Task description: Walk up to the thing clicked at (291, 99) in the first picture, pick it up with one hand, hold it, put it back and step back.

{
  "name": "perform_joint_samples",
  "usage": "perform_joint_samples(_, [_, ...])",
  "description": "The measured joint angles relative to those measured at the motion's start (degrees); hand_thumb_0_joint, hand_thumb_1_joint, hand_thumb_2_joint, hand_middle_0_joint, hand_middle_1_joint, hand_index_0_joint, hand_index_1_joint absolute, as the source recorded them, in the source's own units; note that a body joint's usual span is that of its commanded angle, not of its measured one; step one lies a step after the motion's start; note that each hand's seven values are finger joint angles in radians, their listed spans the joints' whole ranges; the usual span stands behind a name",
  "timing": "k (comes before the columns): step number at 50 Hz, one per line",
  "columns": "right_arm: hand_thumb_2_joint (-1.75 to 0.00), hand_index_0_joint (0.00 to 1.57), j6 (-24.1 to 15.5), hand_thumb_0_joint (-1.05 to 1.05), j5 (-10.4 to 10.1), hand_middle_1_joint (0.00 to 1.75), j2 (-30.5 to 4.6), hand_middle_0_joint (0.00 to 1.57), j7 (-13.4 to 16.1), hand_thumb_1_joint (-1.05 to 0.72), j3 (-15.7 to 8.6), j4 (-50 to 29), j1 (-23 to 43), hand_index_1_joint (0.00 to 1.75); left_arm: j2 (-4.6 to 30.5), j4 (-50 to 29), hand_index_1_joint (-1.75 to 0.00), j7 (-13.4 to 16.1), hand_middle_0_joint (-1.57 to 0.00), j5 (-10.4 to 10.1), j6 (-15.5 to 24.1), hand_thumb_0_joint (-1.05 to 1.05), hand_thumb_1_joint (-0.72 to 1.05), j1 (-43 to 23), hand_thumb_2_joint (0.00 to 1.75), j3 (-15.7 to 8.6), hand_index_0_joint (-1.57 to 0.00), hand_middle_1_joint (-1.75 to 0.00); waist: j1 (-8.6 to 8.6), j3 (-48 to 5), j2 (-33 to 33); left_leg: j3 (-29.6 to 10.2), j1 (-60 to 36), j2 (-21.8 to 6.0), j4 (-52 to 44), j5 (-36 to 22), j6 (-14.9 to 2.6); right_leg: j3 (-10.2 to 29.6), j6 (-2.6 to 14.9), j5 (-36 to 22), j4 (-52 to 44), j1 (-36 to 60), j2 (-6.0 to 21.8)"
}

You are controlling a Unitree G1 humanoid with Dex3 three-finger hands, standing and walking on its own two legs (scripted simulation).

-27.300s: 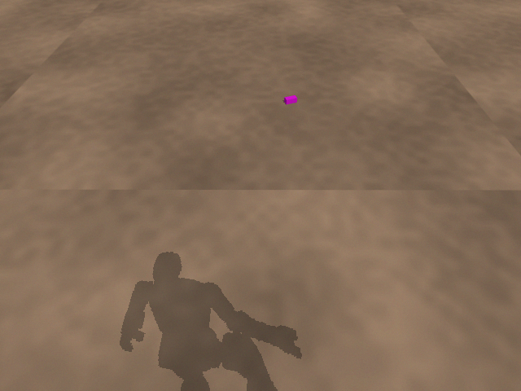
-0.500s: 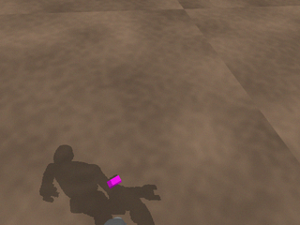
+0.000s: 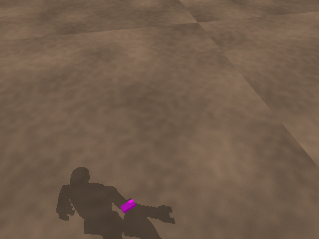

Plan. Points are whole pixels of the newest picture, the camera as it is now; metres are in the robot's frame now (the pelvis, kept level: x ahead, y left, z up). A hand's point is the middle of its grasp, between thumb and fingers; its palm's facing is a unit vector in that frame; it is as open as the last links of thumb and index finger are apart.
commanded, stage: walk up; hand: left
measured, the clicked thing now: (128, 206) +0.44 +0.22 -0.76
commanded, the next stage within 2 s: none
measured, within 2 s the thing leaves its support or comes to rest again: neither
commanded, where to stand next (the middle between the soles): +0.06 -0.03 m, yaw +1 degrees
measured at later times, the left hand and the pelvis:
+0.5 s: hand out of the picture +0.07 +0.26 -0.16, palm faces -0.01 -0.95 -0.32, open 7.4 cm; pelvis +0.00 +0.01 +0.00, yaw +0 degrees
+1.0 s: hand out of the picture +0.03 +0.26 -0.17, palm faces +0.02 -0.90 -0.43, open 7.4 cm; pelvis -0.04 -0.03 -0.02, yaw +1 degrees
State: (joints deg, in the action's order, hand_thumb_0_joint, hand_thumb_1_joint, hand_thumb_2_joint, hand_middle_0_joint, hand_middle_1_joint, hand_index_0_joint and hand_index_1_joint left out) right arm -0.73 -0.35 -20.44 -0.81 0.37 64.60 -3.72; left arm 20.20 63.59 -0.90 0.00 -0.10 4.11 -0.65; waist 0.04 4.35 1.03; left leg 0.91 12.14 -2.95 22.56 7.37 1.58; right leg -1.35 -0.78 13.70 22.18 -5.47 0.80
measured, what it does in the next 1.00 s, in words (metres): shifts its weight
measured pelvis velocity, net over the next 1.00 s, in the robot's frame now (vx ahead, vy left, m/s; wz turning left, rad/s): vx -0.04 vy -0.03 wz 0.02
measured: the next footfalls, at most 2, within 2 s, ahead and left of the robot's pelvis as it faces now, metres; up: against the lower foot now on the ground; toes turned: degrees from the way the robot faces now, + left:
left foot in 1.40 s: +0.00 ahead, +0.12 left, +0.00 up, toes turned +3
right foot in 1.68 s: +0.05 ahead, -0.13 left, +0.00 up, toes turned +3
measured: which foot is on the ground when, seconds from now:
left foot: down 0.00-0.98, up 1.00-1.00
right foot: down 0.00-1.00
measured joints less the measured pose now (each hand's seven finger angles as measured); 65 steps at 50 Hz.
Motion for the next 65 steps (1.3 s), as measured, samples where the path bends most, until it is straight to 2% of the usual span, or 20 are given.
perform_joint_samples(12, [-0.90,0.20,-0.12,0.01,0.36,0.30,-0.08,0.20,0.26,-0.90,-0.32,2.09,-0.36,0.30,0.11,1.70,-0.29,-0.17,-0.20,0.23,-0.35,0.01,0.90,-1.30,0.90,-0.35,-0.20,-0.30,0.85,-0.72,-1.33,0.26,-1.00,0.38,-2.93,-1.39,-0.37,0.12,-0.42,-1.82,-3.55,1.23,0.34])
perform_joint_samples(36, [-0.90,0.20,0.08,0.01,0.34,0.30,0.74,0.20,0.19,-0.90,-0.55,1.82,0.56,0.30,-0.19,3.37,-0.29,-0.10,-0.20,0.57,-0.53,0.01,0.90,1.79,0.90,-0.65,-0.20,-0.30,-0.13,-0.91,-0.70,-0.23,-0.88,0.90,-3.41,-1.34,-0.51,-0.45,-0.61,-1.58,-4.12,1.43,0.78])
perform_joint_samples(40, [-0.90,0.20,0.85,0.01,-0.24,0.30,0.26,0.20,0.35,-0.90,-1.44,-0.25,1.72,0.30,0.51,0.53,-0.29,0.16,-0.20,0.16,-1.71,0.01,0.90,0.78,0.90,-1.63,-0.20,-0.30,-0.10,1.04,-1.00,-0.54,1.92,1.03,-0.41,-0.80,-0.57,-0.63,-0.32,0.25,1.05,-2.24,0.96])
perform_joint_samples(43, [-0.90,0.21,1.71,0.01,-0.34,0.30,-0.23,0.20,0.61,-0.90,-2.36,-2.58,2.66,0.30,1.78,-2.38,-0.29,0.38,-0.20,0.13,-2.69,0.01,0.90,-0.01,0.90,-2.35,-0.20,-0.30,-0.14,2.94,-1.62,-0.68,4.59,1.06,2.18,-0.57,-0.46,-0.37,1.09,2.35,8.27,-6.83,0.92])
perform_joint_samples(46, [-0.90,0.21,2.92,0.01,0.39,0.30,-1.05,0.20,0.94,-0.90,-3.24,-5.00,3.07,0.30,2.65,-4.95,-0.29,0.32,-0.20,0.35,-3.64,0.01,0.90,0.06,0.90,-3.16,-0.20,-0.30,-0.15,3.71,-1.19,-1.48,7.85,0.42,5.49,-0.08,-0.16,0.02,2.74,10.33,18.34,-10.69,-0.43])
perform_joint_samples(48, [-0.90,0.21,3.74,0.01,0.89,0.30,-1.96,0.20,1.14,-0.90,-3.70,-6.46,3.30,0.30,2.77,-6.42,-0.29,0.24,-0.20,0.58,-3.49,0.01,0.90,1.11,0.90,-3.49,-0.20,-0.30,-0.77,3.63,-0.48,-1.66,10.42,-0.29,8.73,0.83,0.18,-0.16,3.57,9.56,17.34,-10.22,-0.74])
perform_joint_samples(49, [-0.90,0.21,4.01,0.01,0.82,0.30,-2.43,0.20,1.22,-0.90,-3.79,-7.04,3.53,0.30,2.83,-6.90,-0.29,0.29,-0.20,0.91,-3.12,0.01,0.90,1.85,0.90,-3.64,-0.20,-0.30,-1.09,3.52,-0.36,-1.59,12.01,-0.42,11.07,1.73,-0.26,0.23,3.21,7.71,15.04,-9.71,-0.59])
perform_joint_samples(50, [-0.90,0.21,4.19,0.01,0.72,0.30,-3.02,0.20,1.41,-0.90,-3.95,-7.48,3.95,0.30,2.30,-6.94,-0.29,0.41,-0.20,1.38,-2.81,0.01,0.90,2.16,0.90,-3.82,-0.20,-0.30,-0.95,4.32,0.60,-3.30,13.35,-0.02,14.47,6.32,-0.83,-0.23,2.85,7.86,15.86,-9.95,-1.05])
perform_joint_samples(52, [-0.90,0.20,4.58,0.01,0.78,0.30,-3.36,0.20,1.76,-0.90,-4.19,-8.50,3.67,0.30,1.43,-7.29,-0.29,0.34,-0.20,2.19,-2.51,0.01,0.90,3.23,0.90,-3.47,-0.20,-0.30,-1.41,5.10,0.77,-6.57,15.78,3.44,24.27,16.90,-1.65,-0.07,2.95,8.25,17.23,-10.72,-0.72])
perform_joint_samples(53, [-0.90,0.20,4.66,0.01,0.74,0.30,-3.38,0.20,1.68,-0.90,-4.28,-8.91,3.30,0.30,0.97,-7.39,-0.29,0.43,-0.20,2.36,-2.30,0.01,0.90,3.87,0.90,-3.30,-0.20,-0.30,-1.75,5.21,0.61,-7.49,16.63,5.12,29.44,18.82,-1.82,0.28,3.03,7.84,16.84,-10.80,-0.43])
perform_joint_samples(55, [-0.90,0.20,4.36,0.01,0.39,0.30,-3.58,0.20,1.22,-0.91,-4.37,-9.45,2.06,0.30,-0.08,-7.22,-0.29,0.77,-0.20,2.57,-1.75,0.01,0.90,4.86,0.90,-2.92,-0.20,-0.30,-1.71,5.17,1.15,-8.52,16.75,6.83,35.81,18.11,-1.67,0.07,3.01,6.34,14.52,-10.10,-0.24])
perform_joint_samples(60, [-0.90,0.20,4.27,0.01,1.73,0.30,-3.41,0.20,-0.53,-0.91,-4.03,-8.58,-3.71,0.30,-1.36,-9.23,-0.30,0.76,-0.21,2.78,0.91,0.01,0.90,8.00,0.90,-2.67,-0.20,-0.30,-1.53,2.88,2.15,-7.40,10.09,5.34,31.09,17.67,-1.12,-2.60,3.07,4.74,9.78,-6.94,0.49])
perform_joint_samples(65, [-0.90,0.20,3.72,0.01,2.55,0.30,-2.72,0.20,-2.30,-0.91,-3.96,-8.12,-6.62,0.30,0.16,-12.17,-0.30,-0.16,-0.21,2.51,2.80,0.01,0.90,11.99,0.90,-3.37,-0.21,-0.30,-2.31,2.06,1.06,-4.82,6.30,2.80,22.51,18.62,-1.68,-4.63,2.56,4.21,6.57,-3.51,1.90])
